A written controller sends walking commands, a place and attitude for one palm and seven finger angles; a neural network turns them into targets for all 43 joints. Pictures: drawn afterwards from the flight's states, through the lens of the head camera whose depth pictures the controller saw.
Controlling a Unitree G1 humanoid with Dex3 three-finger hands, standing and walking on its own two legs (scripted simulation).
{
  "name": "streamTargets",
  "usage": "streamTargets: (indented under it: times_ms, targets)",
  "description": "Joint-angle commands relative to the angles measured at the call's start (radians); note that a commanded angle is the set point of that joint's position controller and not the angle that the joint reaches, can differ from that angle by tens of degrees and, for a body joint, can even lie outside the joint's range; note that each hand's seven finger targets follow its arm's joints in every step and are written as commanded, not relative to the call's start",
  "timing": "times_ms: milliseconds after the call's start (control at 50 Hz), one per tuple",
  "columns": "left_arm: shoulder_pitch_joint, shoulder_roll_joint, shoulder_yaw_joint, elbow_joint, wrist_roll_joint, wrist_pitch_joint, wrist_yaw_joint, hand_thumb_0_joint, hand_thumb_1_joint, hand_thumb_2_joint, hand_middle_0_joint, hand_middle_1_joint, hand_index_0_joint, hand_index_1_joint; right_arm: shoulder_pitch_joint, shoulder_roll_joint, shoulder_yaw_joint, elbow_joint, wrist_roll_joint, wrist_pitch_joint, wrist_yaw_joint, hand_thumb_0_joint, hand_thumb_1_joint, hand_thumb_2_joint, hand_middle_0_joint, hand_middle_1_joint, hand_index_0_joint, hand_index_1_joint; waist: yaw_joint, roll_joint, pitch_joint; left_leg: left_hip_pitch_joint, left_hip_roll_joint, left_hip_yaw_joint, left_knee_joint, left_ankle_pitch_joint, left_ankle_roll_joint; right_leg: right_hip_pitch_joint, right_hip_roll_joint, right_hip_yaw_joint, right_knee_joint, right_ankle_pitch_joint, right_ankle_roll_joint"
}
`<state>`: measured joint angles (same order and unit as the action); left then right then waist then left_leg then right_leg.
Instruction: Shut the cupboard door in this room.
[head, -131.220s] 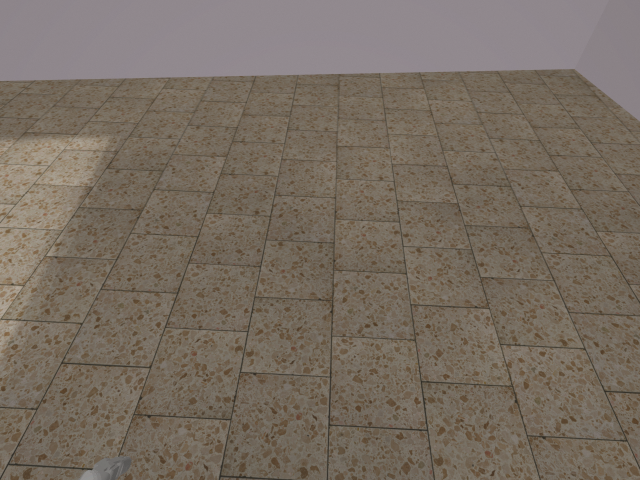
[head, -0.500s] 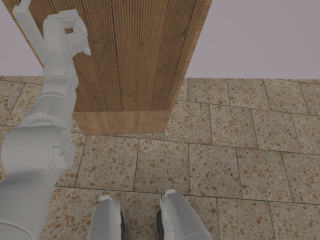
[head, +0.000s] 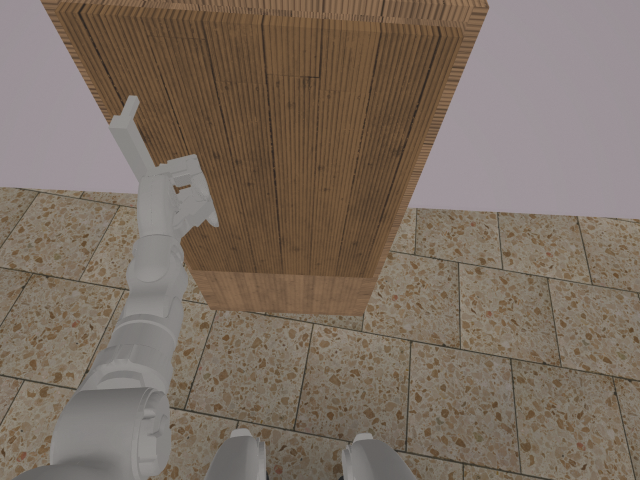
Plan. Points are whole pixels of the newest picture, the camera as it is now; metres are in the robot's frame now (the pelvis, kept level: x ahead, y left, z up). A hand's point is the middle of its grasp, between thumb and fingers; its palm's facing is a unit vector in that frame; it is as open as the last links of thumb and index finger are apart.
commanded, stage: pull the fist back off the door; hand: left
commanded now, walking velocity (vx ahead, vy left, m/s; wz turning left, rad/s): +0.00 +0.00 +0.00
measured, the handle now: (145, 151) +0.54 +0.22 +0.06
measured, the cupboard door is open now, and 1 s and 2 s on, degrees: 0 0 0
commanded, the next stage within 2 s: draw the hand back to the body in 0.14 s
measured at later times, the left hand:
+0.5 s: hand (179, 228) +0.38 +0.14 +0.10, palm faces +0.05 -1.00 -0.05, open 3.1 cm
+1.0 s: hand (29, 303) +0.27 +0.22 +0.17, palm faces +0.19 -0.95 -0.24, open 3.2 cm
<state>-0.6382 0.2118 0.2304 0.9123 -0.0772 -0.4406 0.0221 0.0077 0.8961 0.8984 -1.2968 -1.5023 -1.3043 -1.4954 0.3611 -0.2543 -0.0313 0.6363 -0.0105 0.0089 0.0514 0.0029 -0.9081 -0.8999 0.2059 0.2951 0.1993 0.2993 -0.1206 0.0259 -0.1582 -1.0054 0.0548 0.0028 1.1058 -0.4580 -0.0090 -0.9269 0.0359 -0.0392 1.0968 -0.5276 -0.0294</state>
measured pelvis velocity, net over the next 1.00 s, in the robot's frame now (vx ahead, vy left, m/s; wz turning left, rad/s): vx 0.00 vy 0.02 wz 0.03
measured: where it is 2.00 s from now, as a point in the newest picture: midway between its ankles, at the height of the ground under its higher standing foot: outside the picture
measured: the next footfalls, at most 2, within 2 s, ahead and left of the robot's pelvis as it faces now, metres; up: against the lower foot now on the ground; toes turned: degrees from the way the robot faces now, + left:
none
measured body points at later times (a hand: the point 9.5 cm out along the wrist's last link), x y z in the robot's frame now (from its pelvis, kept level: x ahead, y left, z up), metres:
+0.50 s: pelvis +0.00 +0.00 +0.02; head +0.05 -0.02 +0.47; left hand +0.37 +0.19 +0.11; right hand +0.11 -0.24 -0.10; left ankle +0.03 +0.13 -0.65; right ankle -0.01 -0.10 -0.65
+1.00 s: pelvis +0.00 +0.02 +0.07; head -0.01 +0.01 +0.52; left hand +0.26 +0.27 +0.19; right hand +0.20 -0.21 +0.00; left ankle +0.03 +0.13 -0.65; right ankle -0.01 -0.10 -0.65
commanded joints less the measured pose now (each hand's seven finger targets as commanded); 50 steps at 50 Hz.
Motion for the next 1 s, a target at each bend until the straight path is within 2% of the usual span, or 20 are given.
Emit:
streamTargets:
  times_ms: [0,40,100,140,240,300,340,420,460,480,540,680,740,760,780,800,820,860,940,980]
  targets:
    - [-0.25,0.108,-0.041,-0.383,-0.019,-0.111,0.0,0.0,0.9,0.9,-1.3,-1.5,-1.3,-1.5,0.083,-0.125,-0.054,-0.086,0.006,-0.024,-0.005,0.0,-0.9,-0.9,0.2,0.3,0.2,0.3,0.034,0.077,-0.465,0.444,-0.041,-0.004,-0.088,0.454,0.029,0.21,0.0,0.028,-0.134,0.579,0.018]
    - [-0.16,0.082,-0.066,-0.433,-0.03,-0.114,-0.007,0.0,0.9,0.9,-1.3,-1.5,-1.3,-1.5,0.057,-0.122,-0.056,-0.099,0.011,-0.024,-0.003,0.0,-0.9,-0.9,0.2,0.3,0.2,0.3,0.045,0.056,-0.46,0.462,-0.04,-0.001,-0.094,0.471,0.029,0.234,0.0,0.026,-0.142,0.604,0.018]
    - [-0.223,0.05,-0.116,-0.369,-0.022,-0.091,-0.01,0.0,0.9,0.9,-1.3,-1.5,-1.3,-1.5,0.042,-0.122,-0.053,-0.08,0.016,-0.017,-0.017,0.0,-0.9,-0.9,0.2,0.3,0.2,0.3,-0.004,-0.031,-0.34,0.397,-0.038,-0.007,-0.093,0.385,0.035,0.196,-0.004,0.029,-0.157,0.56,0.029]
    - [-0.261,0.056,-0.106,-0.341,-0.022,-0.082,-0.008,0.0,0.9,0.9,-1.3,-1.5,-1.3,-1.5,0.027,-0.123,-0.053,-0.075,0.016,-0.016,-0.025,0.0,-0.9,-0.9,0.2,0.3,0.2,0.3,-0.009,-0.055,-0.313,0.357,-0.045,-0.006,-0.09,0.322,0.038,0.195,-0.01,0.039,-0.167,0.519,0.032]
    - [-0.31,0.052,-0.107,-0.359,-0.03,-0.112,-0.012,0.0,0.9,0.9,-1.3,-1.5,-1.3,-1.5,-0.013,-0.115,-0.045,-0.072,0.014,-0.029,-0.039,0.0,-0.9,-0.9,0.2,0.3,0.2,0.3,0.012,-0.001,-0.39,0.393,-0.051,-0.014,-0.078,0.331,0.032,0.197,-0.016,0.042,-0.145,0.507,0.023]
    - [-0.186,0.112,-0.063,-0.475,-0.039,-0.109,-0.019,0.0,0.9,0.9,-1.3,-1.5,-1.3,-1.5,-0.036,-0.12,-0.041,-0.106,0.02,-0.031,-0.038,0.0,-0.9,-0.9,0.2,0.3,0.2,0.3,0.072,0.068,-0.509,0.508,-0.046,-0.015,-0.109,0.41,0.025,0.256,-0.012,0.034,-0.145,0.542,0.013]
    - [-0.107,0.125,-0.057,-0.518,-0.05,-0.077,-0.027,0.0,0.9,0.9,-1.3,-1.5,-1.3,-1.5,-0.05,-0.116,-0.036,-0.129,0.028,-0.026,-0.039,0.0,-0.9,-0.9,0.2,0.3,0.2,0.3,0.085,0.025,-0.494,0.502,-0.047,-0.007,-0.144,0.396,0.029,0.318,-0.009,0.033,-0.172,0.543,0.017]
    - [0.03,0.146,-0.038,-0.537,-0.083,0.027,-0.044,0.0,0.9,0.9,-1.3,-1.5,-1.3,-1.5,-0.074,-0.113,-0.017,-0.168,0.048,-0.009,-0.052,0.0,-0.9,-0.9,0.2,0.3,0.2,0.3,0.092,-0.074,-0.31,0.411,-0.054,0.01,-0.228,0.27,0.041,0.397,-0.01,0.044,-0.268,0.454,0.029]
    - [0.085,0.176,-0.011,-0.573,-0.107,0.058,-0.056,0.0,0.9,0.9,-1.3,-1.5,-1.3,-1.5,-0.088,-0.121,-0.012,-0.188,0.055,-0.009,-0.066,0.0,-0.9,-0.9,0.2,0.3,0.2,0.3,0.099,-0.131,-0.262,0.394,-0.057,0.014,-0.26,0.224,0.047,0.44,-0.017,0.062,-0.319,0.39,0.034]
    - [0.087,0.145,-0.037,-0.597,-0.118,0.067,-0.063,0.0,0.9,0.9,-1.3,-1.5,-1.3,-1.5,-0.101,-0.114,-0.008,-0.193,0.059,-0.013,-0.069,0.0,-0.9,-0.9,0.2,0.3,0.2,0.3,0.089,-0.132,-0.232,0.403,-0.058,0.018,-0.276,0.206,0.048,0.44,-0.023,0.063,-0.341,0.366,0.037]
    - [0.102,0.128,-0.063,-0.662,-0.137,0.069,-0.088,0.0,0.9,0.9,-1.3,-1.5,-1.3,-1.5,-0.121,-0.114,-0.001,-0.196,0.067,-0.031,-0.08,0.0,-0.9,-0.9,0.2,0.3,0.2,0.3,0.083,-0.1,-0.168,0.444,-0.06,0.017,-0.305,0.17,0.05,0.43,-0.024,0.068,-0.389,0.296,0.036]
    - [0.258,0.162,-0.057,-0.833,-0.168,0.084,-0.152,0.0,0.9,0.9,-1.245,-1.44,-1.245,-1.44,-0.165,-0.113,0.007,-0.212,0.078,-0.084,-0.088,0.0,-0.9,-0.9,0.2,0.3,0.2,0.3,0.115,0.021,-0.167,0.568,-0.06,0.001,-0.376,0.178,0.047,0.472,-0.018,0.045,-0.418,0.28,0.017]
    - [0.322,0.194,-0.025,-0.901,-0.184,0.129,-0.166,0.0,0.9,0.9,-1.163,-1.35,-1.163,-1.35,-0.188,-0.112,0.013,-0.224,0.085,-0.099,-0.093,0.0,-0.9,-0.9,0.2,0.3,0.2,0.3,0.127,0.0,-0.142,0.594,-0.06,-0.003,-0.41,0.183,0.045,0.499,-0.015,0.033,-0.436,0.286,0.017]
    - [0.362,0.298,-0.041,-0.956,-0.062,0.172,-0.083,0.0,0.9,0.9,-1.135,-1.32,-1.135,-1.32,-0.219,-0.102,-0.001,-0.226,0.082,-0.068,-0.117,0.0,-0.9,-0.9,0.2,0.3,0.2,0.3,0.136,-0.043,-0.153,0.637,-0.063,-0.003,-0.444,0.194,0.05,0.521,-0.045,0.095,-0.519,0.266,0.018]
    - [0.367,0.225,-0.083,-1.008,-0.051,0.204,-0.043,0.0,0.9,0.9,-1.107,-1.29,-1.107,-1.29,-0.244,-0.083,0.013,-0.242,0.081,-0.059,-0.129,0.0,-0.9,-0.9,0.2,0.3,0.2,0.3,0.117,-0.01,-0.09,0.658,-0.063,0.001,-0.47,0.188,0.051,0.513,-0.049,0.084,-0.548,0.244,0.021]
    - [0.396,0.227,-0.075,-1.023,-0.049,0.228,-0.021,0.0,0.9,0.9,-1.08,-1.26,-1.08,-1.26,-0.245,-0.087,0.015,-0.244,0.078,-0.061,-0.135,0.0,-0.9,-0.9,0.2,0.3,0.2,0.3,0.119,-0.036,-0.057,0.658,-0.061,-0.009,-0.488,0.165,0.051,0.512,-0.047,0.071,-0.562,0.211,0.024]
    - [0.4,0.229,-0.08,-1.057,-0.035,0.245,-0.003,0.0,0.9,0.9,-1.053,-1.23,-1.053,-1.23,-0.261,-0.086,0.019,-0.239,0.079,-0.061,-0.14,0.0,-0.9,-0.9,0.2,0.3,0.2,0.3,0.118,0.009,-0.029,0.683,-0.058,-0.013,-0.508,0.161,0.051,0.512,-0.043,0.063,-0.574,0.207,0.019]
    - [0.457,0.261,-0.05,-1.097,-0.021,0.276,0.028,0.0,0.9,0.9,-0.997,-1.17,-0.997,-1.17,-0.269,-0.089,0.024,-0.229,0.073,-0.061,-0.151,0.0,-0.9,-0.9,0.2,0.3,0.2,0.3,0.124,0.017,-0.019,0.731,-0.053,-0.019,-0.542,0.186,0.053,0.547,-0.035,0.05,-0.601,0.244,0.015]
    - [0.554,0.248,-0.04,-1.174,-0.013,0.32,0.057,0.0,0.9,0.9,-0.887,-1.05,-0.887,-1.05,-0.282,-0.078,0.04,-0.231,0.066,-0.063,-0.155,0.0,-0.9,-0.9,0.2,0.3,0.2,0.3,0.131,0.006,-0.008,0.811,-0.044,-0.033,-0.613,0.223,0.048,0.625,-0.032,0.026,-0.631,0.292,0.012]
    - [0.606,0.236,-0.042,-1.215,-0.013,0.335,0.06,0.0,0.9,0.9,-0.832,-0.99,-0.832,-0.99,-0.287,-0.075,0.045,-0.227,0.065,-0.07,-0.153,0.0,-0.9,-0.9,0.2,0.3,0.2,0.3,0.134,0.041,-0.001,0.848,-0.041,-0.036,-0.643,0.247,0.045,0.659,-0.033,0.021,-0.651,0.317,0.012]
